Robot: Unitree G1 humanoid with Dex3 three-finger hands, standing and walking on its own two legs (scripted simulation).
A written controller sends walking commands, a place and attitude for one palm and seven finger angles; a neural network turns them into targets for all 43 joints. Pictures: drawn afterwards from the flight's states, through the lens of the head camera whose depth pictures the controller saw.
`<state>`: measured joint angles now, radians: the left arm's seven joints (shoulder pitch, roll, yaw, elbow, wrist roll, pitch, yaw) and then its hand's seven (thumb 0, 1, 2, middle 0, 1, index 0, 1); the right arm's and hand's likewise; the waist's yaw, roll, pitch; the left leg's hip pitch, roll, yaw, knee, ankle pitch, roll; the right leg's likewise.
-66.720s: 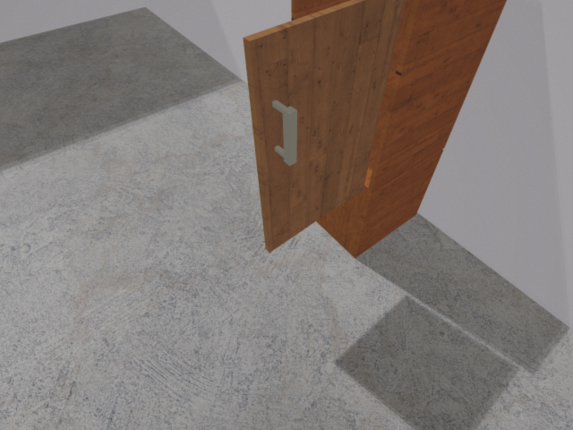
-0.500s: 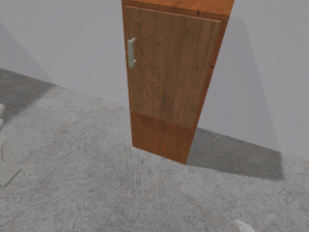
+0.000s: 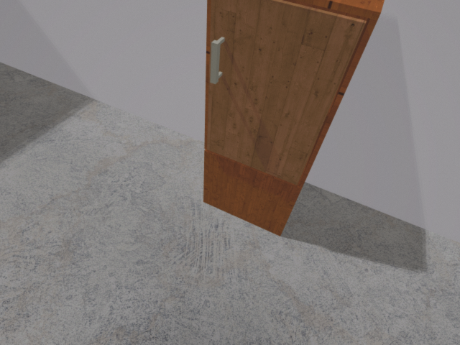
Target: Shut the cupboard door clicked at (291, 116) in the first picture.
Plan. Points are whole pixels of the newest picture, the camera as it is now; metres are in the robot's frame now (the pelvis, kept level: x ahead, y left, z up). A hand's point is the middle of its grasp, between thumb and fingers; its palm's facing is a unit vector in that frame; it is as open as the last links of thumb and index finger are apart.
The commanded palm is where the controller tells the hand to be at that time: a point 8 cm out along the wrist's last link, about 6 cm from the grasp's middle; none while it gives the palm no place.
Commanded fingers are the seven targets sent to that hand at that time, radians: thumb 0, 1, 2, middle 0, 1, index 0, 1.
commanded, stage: let the arm hang, fingers relaxed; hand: left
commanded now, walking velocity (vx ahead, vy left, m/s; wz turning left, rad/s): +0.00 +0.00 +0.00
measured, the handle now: (217, 60) +0.85 +0.09 +0.07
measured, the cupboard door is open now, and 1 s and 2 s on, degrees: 0 0 0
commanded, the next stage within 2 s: look to check the result in 0.74 s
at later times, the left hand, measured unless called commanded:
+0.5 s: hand out of the picture -0.05 +0.16 -0.17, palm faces +0.02 -0.99 -0.16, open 7.3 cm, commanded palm none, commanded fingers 0.00 0.90 0.90 -0.20 -0.30 -0.20 -0.30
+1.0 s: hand out of the picture -0.05 +0.16 -0.17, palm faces +0.02 -0.99 -0.16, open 7.3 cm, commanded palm none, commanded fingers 0.00 0.90 0.90 -0.20 -0.30 -0.20 -0.30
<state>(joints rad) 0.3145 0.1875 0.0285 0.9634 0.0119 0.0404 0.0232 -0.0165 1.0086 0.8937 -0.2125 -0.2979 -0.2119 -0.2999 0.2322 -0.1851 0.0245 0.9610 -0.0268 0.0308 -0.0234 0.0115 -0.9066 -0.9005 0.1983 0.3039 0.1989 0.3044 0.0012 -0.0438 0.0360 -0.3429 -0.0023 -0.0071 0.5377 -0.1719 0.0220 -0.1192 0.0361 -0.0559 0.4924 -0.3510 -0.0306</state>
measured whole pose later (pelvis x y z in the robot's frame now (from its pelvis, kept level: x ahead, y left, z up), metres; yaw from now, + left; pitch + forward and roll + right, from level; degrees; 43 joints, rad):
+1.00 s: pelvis +0.00 +0.00 +0.01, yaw -2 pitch -2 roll +0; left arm 0.39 0.11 0.01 1.16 0.01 -0.01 0.04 0.00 0.91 0.90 -0.20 -0.30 -0.20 -0.30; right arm 0.33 -0.12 0.00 1.13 -0.01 0.02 -0.04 0.01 -0.91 -0.90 0.20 0.30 0.20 0.30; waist -0.01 0.01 0.03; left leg -0.27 0.00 0.03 0.43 -0.13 0.02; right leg -0.07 0.03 -0.02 0.41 -0.31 -0.03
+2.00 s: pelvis +0.02 -0.01 +0.01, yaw -2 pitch -2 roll +0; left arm 0.36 0.12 0.00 1.15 0.01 -0.01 0.04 0.00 0.91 0.90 -0.20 -0.30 -0.20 -0.30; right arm 0.29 -0.14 0.01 1.14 -0.01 0.02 -0.05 0.01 -0.91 -0.90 0.20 0.30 0.20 0.30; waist -0.01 0.00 0.04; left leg -0.23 0.00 0.04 0.42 -0.16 0.01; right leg -0.02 0.03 -0.01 0.37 -0.32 -0.04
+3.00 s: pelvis +0.04 -0.02 +0.01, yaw -3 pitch -2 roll +1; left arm 0.37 0.11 0.01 1.16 0.01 -0.01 0.04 0.00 0.91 0.90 -0.20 -0.30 -0.20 -0.30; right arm 0.29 -0.13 0.01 1.14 -0.01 0.02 -0.05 0.01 -0.91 -0.90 0.20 0.30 0.20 0.30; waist 0.00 0.00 0.04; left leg -0.21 0.02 0.03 0.43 -0.18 -0.01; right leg 0.01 0.05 -0.01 0.36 -0.33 -0.06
